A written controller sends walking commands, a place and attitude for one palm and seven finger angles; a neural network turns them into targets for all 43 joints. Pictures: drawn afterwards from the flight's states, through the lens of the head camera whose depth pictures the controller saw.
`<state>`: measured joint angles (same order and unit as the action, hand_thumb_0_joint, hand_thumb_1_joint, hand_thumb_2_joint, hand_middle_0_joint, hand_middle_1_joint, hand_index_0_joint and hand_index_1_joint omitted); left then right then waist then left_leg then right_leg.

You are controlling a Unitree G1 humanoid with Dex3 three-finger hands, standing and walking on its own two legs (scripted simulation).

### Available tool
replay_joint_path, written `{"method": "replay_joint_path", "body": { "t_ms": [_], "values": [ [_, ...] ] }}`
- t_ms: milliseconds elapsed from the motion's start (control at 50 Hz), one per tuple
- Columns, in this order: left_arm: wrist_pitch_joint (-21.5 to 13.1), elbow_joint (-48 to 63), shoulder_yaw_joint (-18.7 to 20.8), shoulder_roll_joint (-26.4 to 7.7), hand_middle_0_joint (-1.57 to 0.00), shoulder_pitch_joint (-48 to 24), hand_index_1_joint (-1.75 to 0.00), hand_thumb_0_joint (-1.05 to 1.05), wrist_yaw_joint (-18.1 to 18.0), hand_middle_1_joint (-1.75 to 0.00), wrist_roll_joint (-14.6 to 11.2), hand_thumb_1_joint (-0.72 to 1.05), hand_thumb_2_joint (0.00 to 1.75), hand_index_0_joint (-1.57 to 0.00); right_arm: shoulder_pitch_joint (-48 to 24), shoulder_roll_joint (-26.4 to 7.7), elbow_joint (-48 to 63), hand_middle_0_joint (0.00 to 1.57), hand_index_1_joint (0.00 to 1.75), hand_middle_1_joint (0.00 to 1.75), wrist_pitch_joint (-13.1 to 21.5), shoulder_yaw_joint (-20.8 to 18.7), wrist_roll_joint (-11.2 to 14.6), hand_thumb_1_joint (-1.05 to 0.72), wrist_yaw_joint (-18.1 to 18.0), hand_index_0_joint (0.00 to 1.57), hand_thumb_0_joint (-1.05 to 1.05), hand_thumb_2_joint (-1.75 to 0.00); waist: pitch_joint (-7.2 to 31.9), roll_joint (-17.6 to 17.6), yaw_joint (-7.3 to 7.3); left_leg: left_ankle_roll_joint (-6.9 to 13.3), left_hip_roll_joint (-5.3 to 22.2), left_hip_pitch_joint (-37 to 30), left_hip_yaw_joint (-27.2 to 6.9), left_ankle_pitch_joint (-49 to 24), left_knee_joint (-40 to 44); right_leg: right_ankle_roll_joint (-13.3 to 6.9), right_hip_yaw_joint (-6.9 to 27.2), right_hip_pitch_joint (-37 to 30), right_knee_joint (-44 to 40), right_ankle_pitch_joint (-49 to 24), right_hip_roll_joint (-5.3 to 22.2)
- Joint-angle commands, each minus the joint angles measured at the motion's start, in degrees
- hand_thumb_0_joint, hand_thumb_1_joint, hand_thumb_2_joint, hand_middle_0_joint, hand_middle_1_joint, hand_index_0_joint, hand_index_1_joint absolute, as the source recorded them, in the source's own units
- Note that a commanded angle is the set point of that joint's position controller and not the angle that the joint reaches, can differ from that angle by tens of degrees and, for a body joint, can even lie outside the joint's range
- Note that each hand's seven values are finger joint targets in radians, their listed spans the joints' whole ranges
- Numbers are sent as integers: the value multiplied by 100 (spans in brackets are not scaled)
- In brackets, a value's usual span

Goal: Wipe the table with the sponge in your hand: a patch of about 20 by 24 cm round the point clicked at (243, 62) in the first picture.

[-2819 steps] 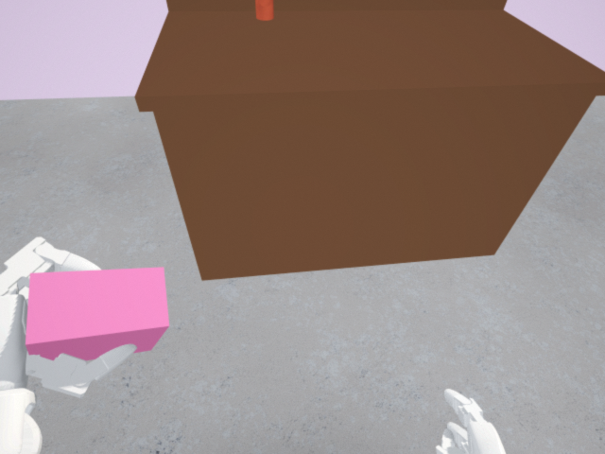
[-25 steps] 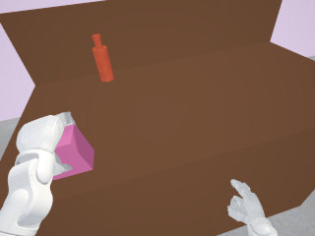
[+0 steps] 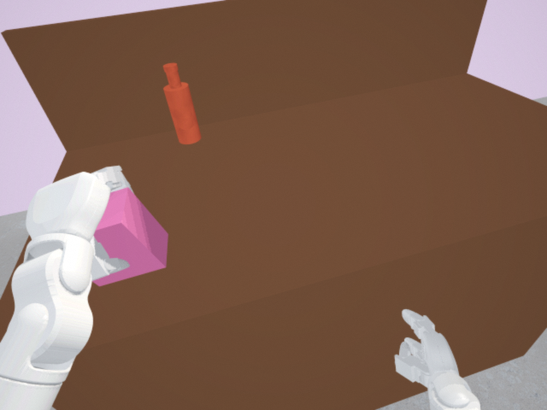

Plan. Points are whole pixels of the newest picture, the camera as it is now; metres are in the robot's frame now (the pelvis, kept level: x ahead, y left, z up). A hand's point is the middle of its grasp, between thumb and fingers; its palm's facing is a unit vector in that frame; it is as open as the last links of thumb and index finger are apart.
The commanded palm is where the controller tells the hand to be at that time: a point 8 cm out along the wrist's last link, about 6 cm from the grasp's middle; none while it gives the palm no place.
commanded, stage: lift the sponge slowly off the table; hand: left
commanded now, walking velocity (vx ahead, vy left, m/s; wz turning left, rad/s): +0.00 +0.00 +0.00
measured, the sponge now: (120, 246) +0.25 +0.27 +0.16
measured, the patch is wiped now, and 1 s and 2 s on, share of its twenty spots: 0.95 0.95 0.95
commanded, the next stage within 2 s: bring the sponge back beside the body in 0.72 s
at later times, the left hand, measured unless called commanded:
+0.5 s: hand (104, 199) +0.26 +0.26 +0.24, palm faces +0.37 -0.18 -0.91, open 10.3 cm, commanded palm +0.21 +0.27 +0.31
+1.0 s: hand (102, 195) +0.26 +0.26 +0.25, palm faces +0.37 -0.18 -0.91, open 10.3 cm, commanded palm +0.20 +0.27 +0.31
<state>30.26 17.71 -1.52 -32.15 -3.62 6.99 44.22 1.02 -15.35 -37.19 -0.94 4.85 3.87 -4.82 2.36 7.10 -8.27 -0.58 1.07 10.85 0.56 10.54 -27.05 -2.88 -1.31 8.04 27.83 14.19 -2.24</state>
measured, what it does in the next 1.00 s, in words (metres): stands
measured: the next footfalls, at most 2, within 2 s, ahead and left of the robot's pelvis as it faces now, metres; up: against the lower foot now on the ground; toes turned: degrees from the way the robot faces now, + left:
none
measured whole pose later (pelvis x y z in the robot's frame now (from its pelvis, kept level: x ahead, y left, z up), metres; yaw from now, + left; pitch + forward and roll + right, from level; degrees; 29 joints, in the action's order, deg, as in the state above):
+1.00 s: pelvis -0.01 +0.00 +0.00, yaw +0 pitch -5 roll +0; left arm 33.5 20.5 -1.3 -34.6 -10.7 8.8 41.2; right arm 0.9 -15.2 -35.2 -1.9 5.4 4.6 -5.3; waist 2.7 7.0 -8.2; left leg -0.4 1.0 12.0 1.0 10.2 -27.5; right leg -2.7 -0.7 9.7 28.8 14.0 -2.2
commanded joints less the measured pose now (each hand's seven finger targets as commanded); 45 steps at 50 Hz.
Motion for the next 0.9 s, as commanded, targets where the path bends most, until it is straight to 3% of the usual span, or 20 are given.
{"method": "replay_joint_path", "body": {
  "t_ms": [0, 40, 100, 160, 200, 220, 260, 300, 360, 400, 460, 500, 560, 600, 660, 680, 760, 800, 820, 880],
  "values": [
    [-195, 1380, 896, -1516, -120, -2247, -160, 0, -271, -160, 220, 10, 130, -120, -1834, -366, 1290, 20, 30, 30, 516, -185, 27, -90, -49, 20, 0, -90, 916, -203, -49, 137, -264, -478, -368, -263, 324, -230, 852, 247, -731, 73, 73],
    [-168, 1115, 719, -1343, -120, -2401, -160, 0, -287, -160, 246, 10, 130, -120, -1726, -362, 1224, 20, 30, 30, 511, -177, 19, -90, -76, 20, 0, -90, 870, -347, -17, 130, -279, -452, -356, -290, 338, -197, 705, 292, -747, 66, 78],
    [-154, 1218, 958, -1649, -120, -2640, -160, 0, -308, -160, 246, 10, 130, -120, -1815, -383, 1247, 20, 30, 30, 506, -179, 41, -90, -84, 20, 0, -90, 941, -54, -65, 113, -274, -460, -379, -236, 370, -260, 878, 229, -731, 88, 68],
    [-95, 1016, 850, -1412, -120, -2293, -160, 0, -266, -160, 154, 10, 130, -120, -1728, -392, 1241, 20, 30, 30, 438, -199, 7, -90, -59, 20, 0, -90, 946, -371, -111, 123, -257, -408, -355, -484, 333, -220, 685, 132, -706, -226, 90],
    [-69, 1167, 965, -1568, -120, -2504, -160, 0, -254, -160, 154, 10, 130, -120, -1822, -367, 1257, 20, 30, 30, 442, -169, 67, -90, -39, 20, 0, -90, 1000, -139, -74, 102, -255, -447, -367, -404, 381, -246, 801, 168, -684, -114, 53],
    [-57, 1180, 768, -1328, -120, -2469, -160, 0, -233, -160, 90, 10, 130, -120, -1799, -349, 1325, 20, 30, 30, 430, -161, 44, -90, -43, 20, 0, -90, 969, -168, -92, 109, -247, -398, -347, -404, 357, -230, 671, 154, -676, -158, 89],
    [-18, 1064, 870, -1398, -120, -2218, -160, 0, -213, -160, 39, 10, 130, -120, -1710, -399, 1289, 20, 30, 30, 391, -182, 36, -90, -25, 20, 0, -90, 941, -380, -97, 113, -231, -370, -356, -494, 339, -203, 646, 143, -678, -305, 85],
    [-2, 1282, 969, -1528, -120, -2447, -160, 0, -212, -160, 36, 10, 130, -120, -1810, -372, 1326, 20, 30, 30, 406, -158, 89, -90, -12, 20, 0, -90, 1002, -230, -67, 101, -219, -415, -372, -398, 375, -225, 761, 186, -660, -159, 59],
    [46, 1122, 888, -1445, -120, -2411, -160, 0, -205, -160, 7, 10, 130, -120, -1682, -404, 1327, 20, 30, 30, 365, -172, 53, -90, -33, 20, 0, -90, 946, -416, -77, 119, -228, -364, -352, -469, 325, -197, 633, 204, -662, -261, 75],
    [43, 1334, 1072, -1708, -120, -2709, -160, 0, -229, -160, 11, 10, 130, -120, -1789, -394, 1333, 20, 30, 30, 387, -158, 100, -90, -33, 20, 0, -90, 1034, -219, -53, 104, -225, -433, -373, -407, 341, -232, 812, 218, -664, -154, 57],
    [92, 1172, 940, -1558, -120, -2635, -160, 0, -223, -160, -17, 10, 130, -120, -1695, -408, 1343, 20, 30, 30, 343, -161, 61, -90, -50, 20, 0, -90, 990, -301, -81, 111, -235, -380, -353, -489, 313, -217, 692, 194, -662, -240, 89],
    [102, 1309, 1118, -1802, -120, -2885, -160, 0, -232, -160, -31, 10, 130, -120, -1797, -394, 1354, 20, 30, 30, 379, -150, 105, -90, -46, 20, 0, -90, 1027, -249, -65, 105, -234, -433, -377, -408, 304, -231, 856, 249, -684, -101, 73],
    [157, 890, 913, -1615, -120, -2942, -160, 0, -195, -160, -31, 10, 130, -120, -1673, -421, 1296, 20, 30, 30, 350, -159, 82, -90, -81, 20, 0, -90, 923, -387, -41, 104, -233, -364, -357, -358, 283, -203, 744, 316, -723, -68, 108],
    [140, 1263, 993, -1755, -120, -3173, -160, 0, -190, -160, -48, 10, 130, -120, -1826, -390, 1359, 20, 30, 30, 384, -134, 128, -90, -59, 20, 0, -90, 1098, -65, -46, 85, -250, -451, -369, -364, 297, -231, 858, 248, -671, -82, 100],
    [223, 907, 917, -1545, -120, -2621, -160, 0, -124, -160, -68, 10, 130, -120, -1687, -413, 1347, 20, 30, 30, 317, -154, 92, -90, -47, 20, 0, -90, 955, -494, -77, 103, -227, -345, -349, -526, 253, -193, 698, 247, -662, -300, 110],
    [217, 1037, 804, -1463, -120, -2785, -160, 0, -94, -160, -80, 10, 130, -120, -1721, -400, 1360, 20, 30, 30, 300, -140, 114, -90, -31, 20, 0, -90, 979, -429, -41, 98, -228, -355, -341, -497, 271, -168, 677, 274, -670, -286, 128],
    [229, 978, 841, -1518, -120, -2777, -160, 0, -92, -160, -76, 10, 130, -120, -1683, -417, 1376, 20, 30, 30, 302, -143, 95, -90, -58, 20, 0, -90, 919, -405, -40, 105, -225, -332, -339, -362, 258, -183, 711, 325, -693, -128, 127],
    [204, 1113, 1022, -1790, -120, -3031, -160, 0, -126, -160, -54, 10, 130, -120, -1759, -419, 1357, 20, 30, 30, 325, -137, 125, -90, -53, 20, 0, -90, 944, -237, -11, 82, -229, -334, -346, -163, 295, -199, 862, 371, -714, 150, 115],
    [196, 1132, 883, -1626, -120, -3091, -160, 0, -130, -160, -32, 10, 130, -120, -1741, -390, 1436, 20, 30, 30, 328, -131, 97, -90, -75, 20, 0, -90, 1032, -282, -54, 98, -248, -322, -345, -192, 277, -201, 758, 301, -682, 135, 135],
    [177, 1320, 1034, -1757, -120, -2839, -160, 0, -138, -160, -22, 10, 130, -120, -1722, -398, 1420, 20, 30, 30, 309, -159, 73, -90, -62, 20, 0, -90, 1186, -349, -109, 108, -255, -389, -341, -509, 220, -194, 756, 193, -604, -232, 122]
  ]
}}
